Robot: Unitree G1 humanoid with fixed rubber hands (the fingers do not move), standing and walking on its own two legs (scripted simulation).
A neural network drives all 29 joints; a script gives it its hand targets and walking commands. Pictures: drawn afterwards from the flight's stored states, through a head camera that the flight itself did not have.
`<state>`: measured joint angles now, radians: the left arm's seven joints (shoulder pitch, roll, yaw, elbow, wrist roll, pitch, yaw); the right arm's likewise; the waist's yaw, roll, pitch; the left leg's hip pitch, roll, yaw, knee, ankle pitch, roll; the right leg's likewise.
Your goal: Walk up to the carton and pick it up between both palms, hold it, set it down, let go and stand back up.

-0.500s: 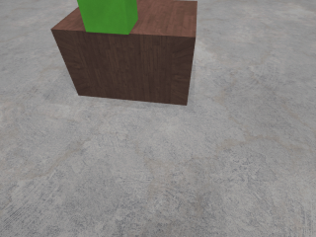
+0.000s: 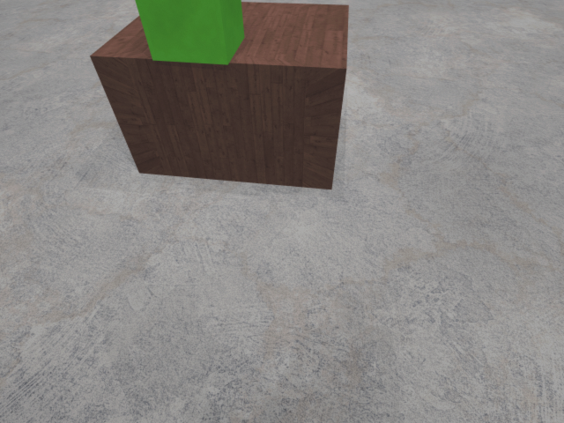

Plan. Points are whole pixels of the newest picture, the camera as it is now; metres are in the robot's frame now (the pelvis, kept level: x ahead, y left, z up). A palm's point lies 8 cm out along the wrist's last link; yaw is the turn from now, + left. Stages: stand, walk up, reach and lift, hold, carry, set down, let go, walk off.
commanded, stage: stand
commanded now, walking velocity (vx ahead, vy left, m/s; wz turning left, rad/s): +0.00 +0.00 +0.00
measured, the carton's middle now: (194, 10) +1.56 +0.40 +0.02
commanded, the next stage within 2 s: walk up in 0.58 s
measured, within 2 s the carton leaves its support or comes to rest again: neither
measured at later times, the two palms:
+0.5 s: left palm out of the picture -0.02 +0.19 -0.15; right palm out of the picture -0.02 -0.20 -0.15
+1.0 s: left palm out of the picture -0.02 +0.26 -0.16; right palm out of the picture +0.07 -0.22 -0.13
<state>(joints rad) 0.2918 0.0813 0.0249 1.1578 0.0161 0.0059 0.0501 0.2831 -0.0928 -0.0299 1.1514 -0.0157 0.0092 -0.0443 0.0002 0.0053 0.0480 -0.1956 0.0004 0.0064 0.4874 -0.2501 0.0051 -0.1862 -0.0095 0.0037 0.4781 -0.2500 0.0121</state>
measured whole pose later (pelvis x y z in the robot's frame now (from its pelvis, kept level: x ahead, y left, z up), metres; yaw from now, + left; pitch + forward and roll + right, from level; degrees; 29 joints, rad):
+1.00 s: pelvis +0.05 +0.04 -0.01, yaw +8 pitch -2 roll -2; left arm 0.38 0.19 0.05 1.11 0.08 -0.04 0.03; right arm 0.37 -0.21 -0.07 0.99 -0.05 -0.02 0.03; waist 0.00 -0.01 0.01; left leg -0.41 0.09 0.04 0.81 -0.43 -0.02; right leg -0.08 -0.10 -0.13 0.50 -0.43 0.00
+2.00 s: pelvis +0.52 +0.17 -0.03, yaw +17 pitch -2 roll +0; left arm 0.40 0.29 0.01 0.88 0.05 0.00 -0.03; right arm 0.29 -0.17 0.00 0.74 -0.02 -0.06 -0.01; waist 0.02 -0.07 0.08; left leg -0.44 0.02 0.07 0.79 -0.30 0.04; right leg -0.45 -0.09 -0.02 1.27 -0.48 0.00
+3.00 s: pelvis +0.97 +0.25 -0.02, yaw +13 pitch -3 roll +1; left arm 0.31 0.23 0.03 0.77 0.05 -0.04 -0.04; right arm 0.42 -0.22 -0.01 0.88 -0.04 -0.04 0.00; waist -0.04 -0.01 0.06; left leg -0.21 0.08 0.12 0.70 -0.43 -0.02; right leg -0.46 -0.08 -0.07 0.71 -0.22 -0.01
